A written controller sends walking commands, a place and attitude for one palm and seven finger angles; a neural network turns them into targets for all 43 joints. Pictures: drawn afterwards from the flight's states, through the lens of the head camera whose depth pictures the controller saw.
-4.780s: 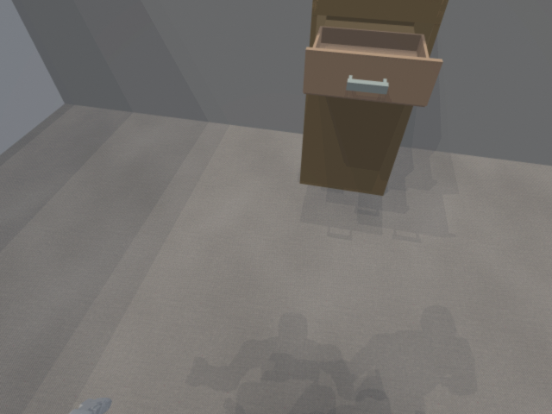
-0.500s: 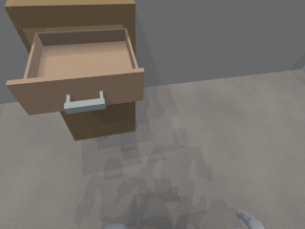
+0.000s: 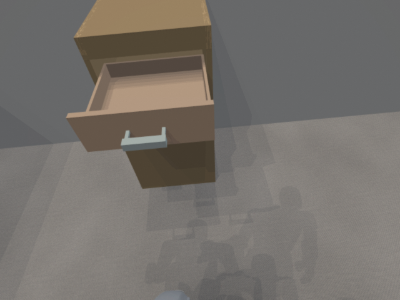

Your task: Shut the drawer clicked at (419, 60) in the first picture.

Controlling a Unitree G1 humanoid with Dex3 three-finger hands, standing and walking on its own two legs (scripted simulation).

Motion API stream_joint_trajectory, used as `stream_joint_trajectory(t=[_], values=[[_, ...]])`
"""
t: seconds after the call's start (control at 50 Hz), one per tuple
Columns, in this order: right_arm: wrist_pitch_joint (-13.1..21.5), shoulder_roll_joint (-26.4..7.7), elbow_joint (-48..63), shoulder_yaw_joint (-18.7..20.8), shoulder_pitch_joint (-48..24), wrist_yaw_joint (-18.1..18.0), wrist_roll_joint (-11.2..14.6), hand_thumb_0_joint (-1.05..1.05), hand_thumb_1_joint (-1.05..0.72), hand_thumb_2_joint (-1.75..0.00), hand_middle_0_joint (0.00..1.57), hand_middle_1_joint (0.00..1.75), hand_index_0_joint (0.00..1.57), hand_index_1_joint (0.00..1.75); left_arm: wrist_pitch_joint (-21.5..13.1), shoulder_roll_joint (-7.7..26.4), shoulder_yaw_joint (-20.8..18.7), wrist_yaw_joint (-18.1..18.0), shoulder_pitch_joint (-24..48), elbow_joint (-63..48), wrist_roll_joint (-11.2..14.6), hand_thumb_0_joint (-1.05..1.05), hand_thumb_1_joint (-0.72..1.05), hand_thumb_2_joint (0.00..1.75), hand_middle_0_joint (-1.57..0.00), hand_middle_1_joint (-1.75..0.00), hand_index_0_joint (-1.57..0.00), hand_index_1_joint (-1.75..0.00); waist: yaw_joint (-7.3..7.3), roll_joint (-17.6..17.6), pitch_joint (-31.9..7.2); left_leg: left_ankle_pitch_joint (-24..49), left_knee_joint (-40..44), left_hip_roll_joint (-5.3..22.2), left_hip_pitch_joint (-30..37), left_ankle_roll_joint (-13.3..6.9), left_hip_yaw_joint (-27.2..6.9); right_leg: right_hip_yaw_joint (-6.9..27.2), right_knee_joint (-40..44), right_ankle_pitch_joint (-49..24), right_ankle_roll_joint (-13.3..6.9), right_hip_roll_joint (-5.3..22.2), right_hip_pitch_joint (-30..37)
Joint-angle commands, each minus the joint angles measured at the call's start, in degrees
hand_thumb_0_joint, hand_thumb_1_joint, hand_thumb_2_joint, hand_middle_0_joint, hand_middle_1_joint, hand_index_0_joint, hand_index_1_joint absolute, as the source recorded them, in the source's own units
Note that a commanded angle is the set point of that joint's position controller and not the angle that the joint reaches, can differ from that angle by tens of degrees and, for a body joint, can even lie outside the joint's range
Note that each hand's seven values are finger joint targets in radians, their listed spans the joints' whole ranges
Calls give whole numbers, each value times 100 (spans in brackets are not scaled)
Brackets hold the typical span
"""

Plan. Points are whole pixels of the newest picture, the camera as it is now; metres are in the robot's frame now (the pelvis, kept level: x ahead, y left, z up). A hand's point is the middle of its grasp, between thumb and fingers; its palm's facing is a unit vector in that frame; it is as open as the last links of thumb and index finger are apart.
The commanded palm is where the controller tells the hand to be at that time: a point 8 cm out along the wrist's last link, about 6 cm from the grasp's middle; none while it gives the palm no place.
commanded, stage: take the last steps up to it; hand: left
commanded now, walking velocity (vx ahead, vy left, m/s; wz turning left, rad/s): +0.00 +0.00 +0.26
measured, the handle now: (145, 137) +0.52 +0.18 +0.00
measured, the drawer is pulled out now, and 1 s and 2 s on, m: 0.30 0.30 0.30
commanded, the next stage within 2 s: come to a stop and stand still in 0.94 s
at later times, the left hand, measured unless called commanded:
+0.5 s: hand out of the picture +0.04 +0.23 -0.17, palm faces +0.10 -0.98 -0.17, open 7.4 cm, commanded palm none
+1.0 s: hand (140, 277) +0.21 +0.18 -0.17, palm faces +0.11 -0.98 -0.18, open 7.2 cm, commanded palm none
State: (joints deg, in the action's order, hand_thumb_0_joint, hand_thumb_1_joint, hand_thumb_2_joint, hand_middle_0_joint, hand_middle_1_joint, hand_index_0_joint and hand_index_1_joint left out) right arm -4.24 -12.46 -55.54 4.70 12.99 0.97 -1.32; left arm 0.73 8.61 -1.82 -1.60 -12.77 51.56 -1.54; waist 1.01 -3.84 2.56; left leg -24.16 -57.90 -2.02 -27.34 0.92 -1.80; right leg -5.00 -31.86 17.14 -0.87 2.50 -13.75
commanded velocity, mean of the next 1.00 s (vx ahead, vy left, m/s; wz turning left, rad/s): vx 0.25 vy -0.05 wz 0.01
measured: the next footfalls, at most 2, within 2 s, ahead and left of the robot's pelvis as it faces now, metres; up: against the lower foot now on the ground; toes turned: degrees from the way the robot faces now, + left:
left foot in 0.28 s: +0.01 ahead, +0.15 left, +0.00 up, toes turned +9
right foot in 0.70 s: +0.25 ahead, -0.11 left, +0.00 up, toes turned -5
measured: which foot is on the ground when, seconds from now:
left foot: up 0.00-0.26, down 0.28-0.70, up 0.72-1.00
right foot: down 0.00-0.28, up 0.30-0.68, down 0.70-1.00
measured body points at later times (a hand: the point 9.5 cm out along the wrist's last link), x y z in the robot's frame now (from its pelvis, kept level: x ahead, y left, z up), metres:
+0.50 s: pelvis +0.05 +0.04 +0.01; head +0.05 +0.06 +0.46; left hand +0.03 +0.28 -0.15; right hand +0.03 -0.18 -0.14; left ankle -0.03 +0.15 -0.73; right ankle +0.10 -0.10 -0.67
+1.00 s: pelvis +0.20 +0.00 +0.00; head +0.19 +0.01 +0.45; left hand +0.20 +0.23 -0.16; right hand +0.27 -0.23 -0.14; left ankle +0.23 +0.11 -0.71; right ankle +0.21 -0.11 -0.73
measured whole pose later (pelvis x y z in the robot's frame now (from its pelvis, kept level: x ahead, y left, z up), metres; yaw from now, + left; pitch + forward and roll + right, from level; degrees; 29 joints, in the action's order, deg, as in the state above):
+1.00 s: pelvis +0.20 +0.00 +0.00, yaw +4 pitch -1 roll -2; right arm 1.2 -9.5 -58.7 3.4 12.8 0.1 -1.6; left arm -2.0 9.3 -2.2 -1.0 -15.7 62.1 -1.7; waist 0.3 -1.0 0.4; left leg -18.8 -44.4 5.7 -23.7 0.9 5.9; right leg -9.3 -24.5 12.4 -1.6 0.4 -10.9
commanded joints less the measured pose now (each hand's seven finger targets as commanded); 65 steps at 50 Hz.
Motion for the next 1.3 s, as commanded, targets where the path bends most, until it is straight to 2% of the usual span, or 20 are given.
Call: stream_joint_trajectory(t=[0.0, 0.12, 0.2, 0.22, 0.26, 0.3, 0.4, 0.58, 0.64, 0.66, 0.68, 0.7, 0.76, 0.84, 1.0, 1.02, 1.06, 1.08, 1.16, 1.28], values=[[151, -377, 341, 86, -30, -21, 33, 0, -90, -90, 20, 30, 20, 30, -155, 1065, -308, -79, 23, -333, 13, 0, 90, 90, -20, -30, -20, -30, -55, 1301, -65, 195, -779, 338, -294, 203, 80, 829, 1458, -1562, -623, 1443, 189], [295, -122, 341, -46, -448, 4, -4, 0, -90, -90, 20, 30, 20, 30, -196, 1205, -330, 2, -824, 232, -51, 0, 90, 90, -20, -30, -20, -30, -482, 1457, 37, -176, 1242, 427, 185, 129, 553, 1059, 1812, 69, -701, 1530, 583], [490, -10, -30, -123, 378, -40, -7, 0, -90, -90, 20, 30, 20, 30, -185, 1151, -295, 65, -706, 476, 13, 0, 90, 90, -20, -30, -20, -30, -147, 1306, -154, 518, 3226, 225, 1878, -24, 947, 671, 1380, 949, -411, 1086, -78], [547, -172, -186, -108, 705, -87, 6, 0, -90, -90, 20, 30, 20, 30, -165, 992, -240, 90, -604, 486, 62, 0, 90, 90, -20, -30, -20, -30, 12, 748, -160, 584, 3663, 429, 2575, -67, 716, 429, 963, 1153, -204, 895, -635], [577, -1049, -389, 57, 1553, -170, -63, 0, -90, -90, 20, 30, 20, 30, -178, 449, -116, 154, -239, 258, 55, 0, 90, 90, -20, -30, -20, -30, 415, -1273, 63, -123, 4680, 2416, 3064, -882, -1938, -432, -1285, 1421, 194, 35, -2233], [612, -960, -489, 19, 1594, -248, -79, 0, -90, -90, 20, 30, 20, 30, -172, 689, -180, 177, 390, 102, -19, 0, 90, 90, -20, -30, -20, -30, 484, -985, 534, -139, 4931, 2653, 2645, -1273, -2275, 205, -2653, 1363, 116, 251, -2801], [796, -450, -450, -149, 1036, -291, 1, 0, -90, -90, 20, 30, 20, 30, -170, 523, -178, 322, -72, 548, 30, 0, 90, 90, -20, -30, -20, -30, 13, -432, 538, 2032, 4786, 1799, 2418, -931, -426, 160, -2685, -39, 243, 402, -2278], [754, -534, -710, -23, 1213, -268, -58, 0, -90, -90, 20, 30, 20, 30, -170, 384, -199, 330, 502, 396, 48, 0, 90, 90, -20, -30, -20, -30, 82, -469, 686, 2051, 4500, 1895, 2017, -877, 41, -182, -808, -392, 170, 256, -1309], [728, -481, -785, -43, 1169, -258, -34, 0, -90, -90, 20, 30, 20, 30, -292, 620, -292, 288, -559, 737, 22, 0, 90, 90, -20, -30, -20, -30, -414, 34, 92, 2893, 3035, 1506, 1785, -589, 394, -437, 134, -615, -18, -128, 461], [752, -349, -779, -51, 1218, -218, 27, 0, -90, -90, 20, 30, 20, 30, -372, 945, -377, 245, -1384, 1001, 0, 0, 90, 90, -20, -30, -20, -30, -767, 600, -458, 2512, 1700, 1185, 1087, -390, 658, 210, 397, -559, -226, 373, 1740], [787, 118, -619, -146, 1461, -181, 106, 0, -90, -90, 20, 30, 20, 30, -428, 1602, -531, 166, -2033, 1163, -3, 0, 90, 90, -20, -30, -20, -30, -841, 2265, -1187, -315, -199, 386, -282, -123, 1029, 2500, 1129, -1004, -843, 2036, 2916], [719, -80, -406, -134, 1081, -222, 146, 0, -90, -90, 20, 30, 20, 30, -392, 1693, -493, 118, -2122, 1144, 101, 0, 90, 90, -20, -30, -20, -30, -882, 1643, -1172, -1097, -1254, 413, -407, -229, 420, 3167, 1670, -972, -1244, 2485, 2379], [642, 30, -373, -83, 582, -158, 17, 0, -90, -90, 20, 30, 20, 30, -362, 925, -292, 42, -630, 802, 56, 0, 90, 90, -20, -30, -20, -30, -339, 902, -61, 87, -1530, 986, -459, -221, 150, 1919, 1964, 295, -1030, 1838, 320], [445, 341, -469, -145, 1018, -123, -23, 0, -90, -90, 20, 30, 20, 30, -385, 581, -170, -1, -194, 676, -7, 0, 90, 90, -20, -30, -20, -30, 134, 1082, 161, 364, -29, 956, 541, -25, 531, 699, 2215, -182, -836, 1359, -935], [648, 214, -363, -193, 722, -103, 6, 0, -90, -90, 20, 30, 20, 30, -314, 770, -189, 77, -498, 894, 57, 0, 90, 90, -20, -30, -20, -30, 64, 926, 124, 1180, 2801, 572, 1821, 45, 956, 509, 1586, 372, -629, 987, -654], [687, 71, -447, -193, 865, -128, 10, 0, -90, -90, 20, 30, 20, 30, -277, 585, -144, 84, -526, 895, 70, 0, 90, 90, -20, -30, -20, -30, 121, 423, 164, 1181, 3128, 667, 2304, 42, 734, 432, 1167, 524, -482, 779, -1029], [688, -532, -435, -138, 1092, -222, -34, 0, -90, -90, 20, 30, 20, 30, -222, 166, -46, 74, -692, 822, 101, 0, 90, 90, -20, -30, -20, -30, 106, -1141, 133, 1933, 4273, 2245, 2079, -671, -1260, -211, -359, 810, 47, -21, -1093], [655, -481, -478, -172, 880, -313, -43, 0, -90, -90, 20, 30, 20, 30, -145, 271, -43, 27, -591, 858, 67, 0, 90, 90, -20, -30, -20, -30, 87, -1244, 217, 2448, 4608, 2377, 1774, -857, -1454, 80, -1074, 1367, 118, -10, -1006], [663, -294, -420, -255, 172, -445, 29, 0, -90, -90, 20, 30, 20, 30, -57, 221, -21, -31, -969, 1166, 82, 0, 90, 90, -20, -30, -20, -30, -232, -228, -262, 5686, 3927, 2072, 2267, -1005, -344, 456, -1466, 852, 240, 240, -676], [473, -509, -390, -56, 211, -477, 64, 0, -90, -90, 20, 30, 20, 30, 176, 417, -173, -69, -690, 894, 27, 0, 90, 90, -20, -30, -20, -30, -92, -265, -451, 5906, 3744, 2054, 2474, -1084, 20, 524, -2377, 705, 319, 55, -1067]])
